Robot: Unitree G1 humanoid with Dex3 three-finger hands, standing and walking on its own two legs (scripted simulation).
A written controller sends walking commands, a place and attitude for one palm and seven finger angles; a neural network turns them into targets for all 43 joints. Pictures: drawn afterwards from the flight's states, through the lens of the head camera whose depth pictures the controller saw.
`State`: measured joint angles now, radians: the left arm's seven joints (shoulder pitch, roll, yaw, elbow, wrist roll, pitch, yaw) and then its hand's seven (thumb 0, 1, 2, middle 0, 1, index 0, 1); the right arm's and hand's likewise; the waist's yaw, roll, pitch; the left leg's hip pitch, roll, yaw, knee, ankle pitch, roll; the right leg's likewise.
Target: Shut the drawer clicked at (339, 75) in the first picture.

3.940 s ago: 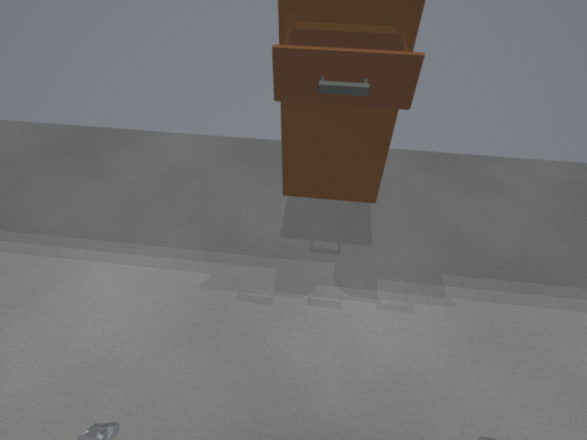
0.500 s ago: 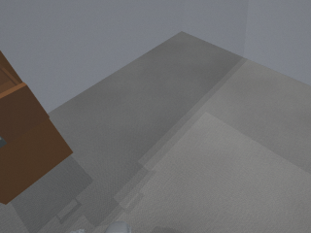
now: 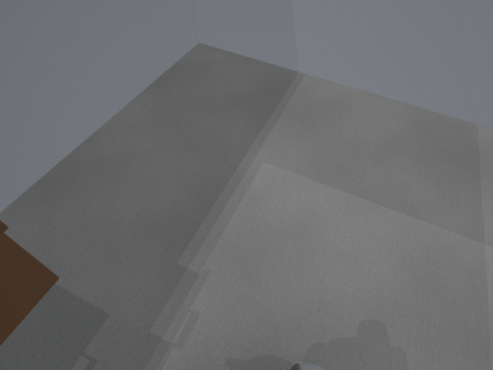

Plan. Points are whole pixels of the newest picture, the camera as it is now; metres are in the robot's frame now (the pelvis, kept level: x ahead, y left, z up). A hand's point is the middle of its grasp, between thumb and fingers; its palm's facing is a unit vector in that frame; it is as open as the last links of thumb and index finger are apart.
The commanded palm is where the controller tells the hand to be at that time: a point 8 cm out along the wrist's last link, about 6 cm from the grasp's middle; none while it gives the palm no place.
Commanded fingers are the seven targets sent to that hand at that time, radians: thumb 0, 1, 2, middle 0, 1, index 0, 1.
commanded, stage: walk to a spot facing it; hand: left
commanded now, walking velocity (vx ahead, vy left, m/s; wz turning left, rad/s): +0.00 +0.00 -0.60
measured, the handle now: out of the picture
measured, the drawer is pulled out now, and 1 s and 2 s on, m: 0.29 0.29 0.29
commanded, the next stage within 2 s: turn to face it in 0.48 s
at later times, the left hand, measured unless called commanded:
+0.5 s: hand out of the picture +0.11 +0.14 -0.16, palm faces -0.19 -0.96 -0.22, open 7.4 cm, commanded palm none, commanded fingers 0.00 0.90 0.90 -0.20 -0.30 -0.20 -0.30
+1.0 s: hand (168, 318) +0.23 +0.17 -0.17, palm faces -0.21 -0.96 -0.18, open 7.4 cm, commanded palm none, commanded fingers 0.00 0.90 0.90 -0.20 -0.30 -0.20 -0.30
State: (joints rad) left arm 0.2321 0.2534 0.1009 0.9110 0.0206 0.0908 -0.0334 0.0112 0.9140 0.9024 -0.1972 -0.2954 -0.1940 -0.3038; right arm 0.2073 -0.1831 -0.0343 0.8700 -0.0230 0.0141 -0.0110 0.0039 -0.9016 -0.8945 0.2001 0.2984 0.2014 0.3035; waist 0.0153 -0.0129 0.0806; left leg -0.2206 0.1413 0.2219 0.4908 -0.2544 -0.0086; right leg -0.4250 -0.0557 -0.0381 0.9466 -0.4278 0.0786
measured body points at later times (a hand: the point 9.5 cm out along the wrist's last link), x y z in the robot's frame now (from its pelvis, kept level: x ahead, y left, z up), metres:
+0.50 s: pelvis +0.02 -0.04 +0.00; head +0.04 -0.05 +0.45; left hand +0.12 +0.19 -0.14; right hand +0.05 -0.31 -0.14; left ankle +0.09 +0.10 -0.69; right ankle -0.02 -0.13 -0.74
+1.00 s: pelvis +0.10 +0.01 +0.01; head +0.13 +0.03 +0.45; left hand +0.24 +0.22 -0.15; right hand +0.02 -0.21 -0.14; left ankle +0.14 +0.07 -0.74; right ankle +0.03 -0.14 -0.67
